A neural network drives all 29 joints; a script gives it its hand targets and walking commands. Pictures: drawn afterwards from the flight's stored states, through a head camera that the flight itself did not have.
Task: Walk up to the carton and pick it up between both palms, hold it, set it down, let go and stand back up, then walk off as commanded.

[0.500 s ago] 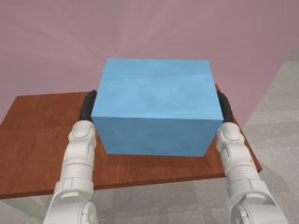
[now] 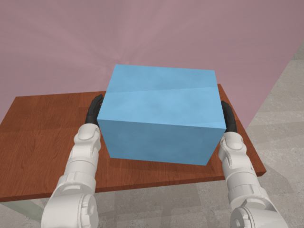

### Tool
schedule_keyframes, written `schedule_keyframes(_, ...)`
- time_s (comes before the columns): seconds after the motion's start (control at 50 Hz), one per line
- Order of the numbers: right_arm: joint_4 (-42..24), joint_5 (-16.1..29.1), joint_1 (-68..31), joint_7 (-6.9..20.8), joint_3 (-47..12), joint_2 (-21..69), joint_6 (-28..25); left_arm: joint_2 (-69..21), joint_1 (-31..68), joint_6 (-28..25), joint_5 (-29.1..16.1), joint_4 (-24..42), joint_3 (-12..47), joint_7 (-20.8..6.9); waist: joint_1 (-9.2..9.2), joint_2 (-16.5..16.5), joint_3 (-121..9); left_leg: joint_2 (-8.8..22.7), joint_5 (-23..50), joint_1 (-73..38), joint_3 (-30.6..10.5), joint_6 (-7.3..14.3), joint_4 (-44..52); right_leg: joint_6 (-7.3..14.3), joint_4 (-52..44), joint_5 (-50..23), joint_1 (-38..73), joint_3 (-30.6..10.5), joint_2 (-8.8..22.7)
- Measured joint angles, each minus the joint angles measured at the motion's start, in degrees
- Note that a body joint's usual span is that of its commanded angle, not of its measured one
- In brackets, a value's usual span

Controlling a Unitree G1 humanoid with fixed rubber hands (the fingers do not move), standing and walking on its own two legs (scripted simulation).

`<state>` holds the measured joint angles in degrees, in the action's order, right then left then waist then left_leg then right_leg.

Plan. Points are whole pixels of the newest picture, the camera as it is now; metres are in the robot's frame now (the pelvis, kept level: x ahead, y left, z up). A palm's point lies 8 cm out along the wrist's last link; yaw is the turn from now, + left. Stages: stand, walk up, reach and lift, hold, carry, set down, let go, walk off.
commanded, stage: set down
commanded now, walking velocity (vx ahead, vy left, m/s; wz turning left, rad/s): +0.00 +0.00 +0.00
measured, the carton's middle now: (161, 115) +0.41 -0.04 +0.07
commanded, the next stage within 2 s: none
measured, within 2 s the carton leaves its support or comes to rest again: rests again in 1.16 s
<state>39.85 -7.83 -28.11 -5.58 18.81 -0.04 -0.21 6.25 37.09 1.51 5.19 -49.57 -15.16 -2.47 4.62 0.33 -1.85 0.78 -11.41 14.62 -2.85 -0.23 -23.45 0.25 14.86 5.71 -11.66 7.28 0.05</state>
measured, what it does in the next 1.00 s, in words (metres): stands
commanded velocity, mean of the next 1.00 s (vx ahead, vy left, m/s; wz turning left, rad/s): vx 0.00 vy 0.00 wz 0.00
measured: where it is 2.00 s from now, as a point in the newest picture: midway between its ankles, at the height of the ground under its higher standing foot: outside the picture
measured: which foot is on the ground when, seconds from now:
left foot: down 0.00-1.00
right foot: down 0.00-1.00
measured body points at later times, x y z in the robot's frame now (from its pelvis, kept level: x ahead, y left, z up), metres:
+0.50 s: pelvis +0.01 +0.00 +0.00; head +0.04 +0.01 +0.45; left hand +0.43 +0.15 +0.04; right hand +0.36 -0.22 +0.03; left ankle +0.01 +0.11 -0.75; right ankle +0.02 -0.12 -0.75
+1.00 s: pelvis +0.02 +0.00 +0.00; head +0.09 +0.01 +0.44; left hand +0.44 +0.15 +0.00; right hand +0.36 -0.21 -0.01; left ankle +0.01 +0.11 -0.75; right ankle +0.02 -0.12 -0.75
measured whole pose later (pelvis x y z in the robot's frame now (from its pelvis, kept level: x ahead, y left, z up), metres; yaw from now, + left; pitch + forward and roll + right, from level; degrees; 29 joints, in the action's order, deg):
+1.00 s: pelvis +0.02 +0.00 +0.00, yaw +0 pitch +9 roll -2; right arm 56.2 -11.6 -28.1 -6.4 25.9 1.8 -21.8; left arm 8.0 39.7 -17.3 5.2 -66.7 -15.2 -3.3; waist 4.6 0.3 -1.4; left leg 0.8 -12.3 20.5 -2.9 -0.3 -23.4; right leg 0.2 14.7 6.5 -17.5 7.3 0.0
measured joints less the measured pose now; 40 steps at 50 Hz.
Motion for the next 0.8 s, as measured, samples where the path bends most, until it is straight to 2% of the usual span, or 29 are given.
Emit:
schedule_keyframes(0.42, 6.15, -3.34, 0.0, 0.06, 4.31, 1.56, -7.1, 1.01, 2.39, -7.25, 0.0, -9.53, 0.0, -0.34, 0.0, 0.0, 1.28, 0.0, -0.56, 0.09, 0.0, 0.0, 0.0, -0.12, -0.03, 0.54, -0.08, 0.0, 0.0)
schedule_keyframes(0.8, 12.96, -3.77, -0.01, -0.41, 6.42, 1.82, -16.67, 1.46, 2.59, -14.75, 0.0, -14.61, 0.0, -0.61, 0.0, 0.0, 0.94, 0.0, -0.87, 3.61, 0.0, 0.0, 0.0, -0.16, -0.1, 0.82, -3.56, 0.0, 0.0)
